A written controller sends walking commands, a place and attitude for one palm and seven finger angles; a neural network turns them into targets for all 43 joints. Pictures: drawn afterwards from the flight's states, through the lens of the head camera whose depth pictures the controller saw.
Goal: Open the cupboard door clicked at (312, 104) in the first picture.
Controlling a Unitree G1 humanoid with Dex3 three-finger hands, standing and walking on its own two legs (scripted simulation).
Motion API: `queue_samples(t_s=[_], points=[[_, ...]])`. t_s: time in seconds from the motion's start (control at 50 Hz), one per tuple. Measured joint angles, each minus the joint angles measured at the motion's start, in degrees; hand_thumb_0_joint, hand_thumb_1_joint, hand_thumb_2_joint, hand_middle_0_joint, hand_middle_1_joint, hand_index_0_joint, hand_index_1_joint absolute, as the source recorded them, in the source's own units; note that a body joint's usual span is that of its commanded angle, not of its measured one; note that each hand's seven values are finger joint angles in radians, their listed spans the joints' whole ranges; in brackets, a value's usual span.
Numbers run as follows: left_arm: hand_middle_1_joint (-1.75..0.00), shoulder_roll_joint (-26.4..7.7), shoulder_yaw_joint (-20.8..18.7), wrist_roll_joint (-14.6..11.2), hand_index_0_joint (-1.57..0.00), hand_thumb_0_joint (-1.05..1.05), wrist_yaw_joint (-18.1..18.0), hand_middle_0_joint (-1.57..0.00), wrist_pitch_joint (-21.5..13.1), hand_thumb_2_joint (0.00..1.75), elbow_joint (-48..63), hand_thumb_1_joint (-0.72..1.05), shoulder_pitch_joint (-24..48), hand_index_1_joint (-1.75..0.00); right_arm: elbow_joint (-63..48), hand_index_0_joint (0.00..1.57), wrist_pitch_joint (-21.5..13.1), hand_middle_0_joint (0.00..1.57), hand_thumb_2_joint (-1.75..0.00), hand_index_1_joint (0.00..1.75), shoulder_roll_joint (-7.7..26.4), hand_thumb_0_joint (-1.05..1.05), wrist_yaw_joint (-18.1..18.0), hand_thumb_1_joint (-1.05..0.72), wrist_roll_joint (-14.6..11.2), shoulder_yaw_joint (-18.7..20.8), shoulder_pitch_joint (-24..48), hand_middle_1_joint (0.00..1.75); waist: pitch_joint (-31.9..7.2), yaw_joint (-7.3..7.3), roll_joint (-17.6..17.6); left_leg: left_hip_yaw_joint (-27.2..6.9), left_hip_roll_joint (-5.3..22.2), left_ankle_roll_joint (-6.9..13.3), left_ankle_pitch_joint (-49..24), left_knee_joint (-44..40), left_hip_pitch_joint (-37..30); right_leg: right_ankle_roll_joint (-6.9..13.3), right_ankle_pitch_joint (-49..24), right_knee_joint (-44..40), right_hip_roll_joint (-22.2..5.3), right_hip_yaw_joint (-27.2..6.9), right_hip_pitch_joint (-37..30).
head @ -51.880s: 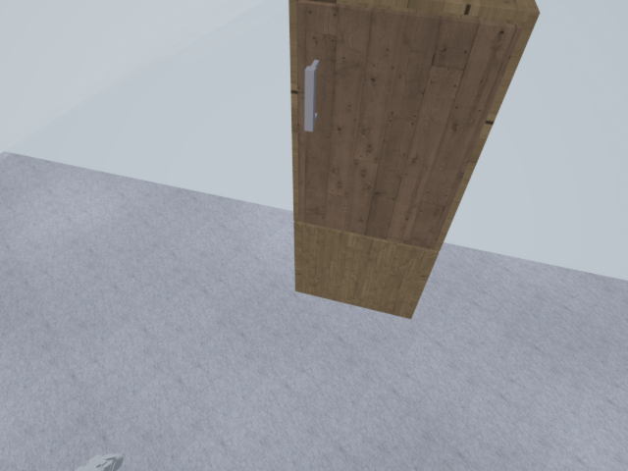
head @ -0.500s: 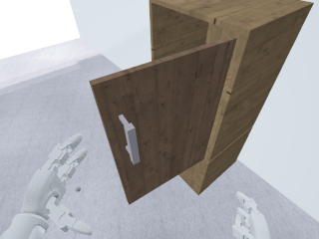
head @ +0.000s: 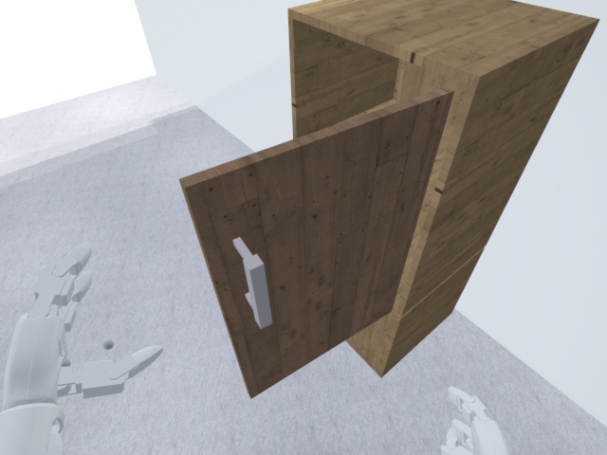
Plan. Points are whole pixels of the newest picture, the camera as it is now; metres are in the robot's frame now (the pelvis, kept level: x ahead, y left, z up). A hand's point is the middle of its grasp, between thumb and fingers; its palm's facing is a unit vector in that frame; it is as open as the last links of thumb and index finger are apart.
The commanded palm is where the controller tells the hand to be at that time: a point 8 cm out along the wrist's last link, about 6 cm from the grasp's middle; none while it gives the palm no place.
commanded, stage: draw the hand back to the body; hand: left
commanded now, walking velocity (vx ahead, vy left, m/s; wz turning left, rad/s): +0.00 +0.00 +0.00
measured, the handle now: (252, 284) +0.32 +0.11 +0.07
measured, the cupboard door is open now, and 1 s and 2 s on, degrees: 83 83 83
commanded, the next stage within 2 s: step back with the hand held close in 0.70 s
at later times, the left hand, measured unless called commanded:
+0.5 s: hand (96, 314) +0.21 +0.24 +0.15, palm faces +0.44 -0.81 -0.39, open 7.8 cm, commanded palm +0.15 +0.28 +0.17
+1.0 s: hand (93, 318) +0.20 +0.24 +0.16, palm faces +0.39 -0.80 -0.46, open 7.4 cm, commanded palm +0.14 +0.28 +0.17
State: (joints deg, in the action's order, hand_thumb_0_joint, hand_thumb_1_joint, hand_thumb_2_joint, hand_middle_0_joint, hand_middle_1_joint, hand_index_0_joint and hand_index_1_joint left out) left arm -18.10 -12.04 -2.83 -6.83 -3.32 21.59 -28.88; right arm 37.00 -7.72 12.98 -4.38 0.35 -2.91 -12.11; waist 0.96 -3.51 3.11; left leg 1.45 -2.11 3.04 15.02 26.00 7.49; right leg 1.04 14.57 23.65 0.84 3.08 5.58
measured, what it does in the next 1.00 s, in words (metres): stands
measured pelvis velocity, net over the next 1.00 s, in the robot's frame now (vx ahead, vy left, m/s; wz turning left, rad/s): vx -0.01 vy -0.02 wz -0.02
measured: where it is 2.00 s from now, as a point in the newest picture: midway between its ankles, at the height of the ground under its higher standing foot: outside the picture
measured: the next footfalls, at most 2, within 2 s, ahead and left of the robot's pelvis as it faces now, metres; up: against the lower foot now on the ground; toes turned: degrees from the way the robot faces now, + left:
right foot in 2.00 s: -0.22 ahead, -0.09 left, +0.00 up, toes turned -1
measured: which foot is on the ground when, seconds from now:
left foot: down 0.00-1.00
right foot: down 0.00-1.00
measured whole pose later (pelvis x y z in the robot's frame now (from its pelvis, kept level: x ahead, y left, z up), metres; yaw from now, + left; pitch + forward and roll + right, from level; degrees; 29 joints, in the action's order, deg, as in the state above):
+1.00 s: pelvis -0.01 -0.02 +0.00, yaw -1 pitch -1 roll -1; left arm -21.2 -20.9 -3.3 -6.2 -8.1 22.6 -28.9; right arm 34.9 -2.4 13.7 -4.0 -0.4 -0.4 -9.9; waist 0.3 -1.6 4.0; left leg 1.7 0.0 1.7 13.8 25.3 10.7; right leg 2.4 11.9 20.8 3.0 2.8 8.1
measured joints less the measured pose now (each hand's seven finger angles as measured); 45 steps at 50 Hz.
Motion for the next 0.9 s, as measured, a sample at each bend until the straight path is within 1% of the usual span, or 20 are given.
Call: queue_samples(t_s=[0.16,0.36,0.46,0.6,0.84,0.86,0.9], points=[[-0.30,-0.9,-2.7,-0.2,-0.19,0.00,0.2,-0.19,-0.7,0.65,0.2,0.31,0.5,-0.30,0.1,0.20,1.6,0.20,-0.90,0.30,0.0,0.02,0.8,-0.90,0.0,0.8,0.8,0.30,-0.2,0.05,0.5,0.4,0.2,-0.3,-0.3,-2.2,-2.1,0.2,-0.3,-1.9,0.3,-0.5,-1.7],[-0.30,-1.8,-6.1,-0.9,-0.21,0.01,0.4,-0.20,-0.7,0.80,-0.4,0.66,2.7,-0.30,0.1,0.20,2.8,0.20,-0.90,0.30,0.3,0.02,0.9,-0.90,-0.2,1.6,1.7,0.30,-0.2,-0.43,0.8,0.3,0.8,-0.8,-0.2,-2.8,-3.0,0.7,-0.4,-2.9,0.9,-0.5,-2.8],[-0.30,-1.4,-6.4,-1.1,-0.21,0.01,0.5,-0.20,-0.8,0.85,-0.8,0.79,3.0,-0.30,0.1,0.20,3.4,0.20,-0.90,0.30,0.4,0.02,1.0,-0.90,-0.2,1.8,2.0,0.30,-0.2,-0.45,0.9,0.2,1.0,-1.1,-0.4,-3.0,-3.1,1.0,-0.6,-3.2,1.2,-0.4,-3.0],[-0.30,-1.1,-5.6,-1.2,-0.21,0.01,0.7,-0.21,-0.6,0.88,-1.4,0.86,2.8,-0.30,0.3,0.20,3.5,0.20,-0.90,0.30,0.3,0.02,0.7,-0.90,-0.3,1.9,1.9,0.30,0.1,-0.43,0.7,0.1,1.4,-1.4,-0.6,-3.0,-3.1,1.4,-0.9,-3.4,1.6,-0.3,-3.1],[-0.30,-1.3,-5.9,-1.4,-0.21,0.02,0.6,-0.21,-1.3,0.89,-1.5,0.88,3.0,-0.30,0.9,0.20,2.9,0.20,-0.90,0.30,0.1,0.02,0.5,-0.90,-0.4,2.0,1.6,0.30,0.6,-0.22,0.9,0.0,1.7,-1.7,-1.2,-3.2,-3.2,1.7,-1.6,-3.8,1.9,-0.2,-3.2],[-0.30,-1.5,-6.2,-1.3,-0.21,0.02,0.7,-0.21,-1.5,0.89,-1.2,0.88,3.1,-0.30,0.6,0.20,3.1,0.20,-0.90,0.30,0.2,0.02,0.5,-0.90,-0.6,1.8,1.5,0.30,0.4,-0.11,1.0,-0.1,1.8,-1.7,-1.1,-2.8,-2.6,1.7,-1.7,-3.9,2.0,0.0,-2.9],[-0.30,-2.1,-7.6,-1.1,-0.22,0.02,0.8,-0.21,-3.0,0.89,-0.6,0.88,2.6,-0.30,-0.1,0.20,3.6,0.20,-0.90,0.30,0.2,0.02,0.5,-0.90,-0.6,1.7,1.7,0.30,-0.2,0.60,1.1,-0.4,2.1,-1.6,-0.9,-1.7,-0.6,1.7,-2.1,-4.0,2.2,0.2,-1.5]])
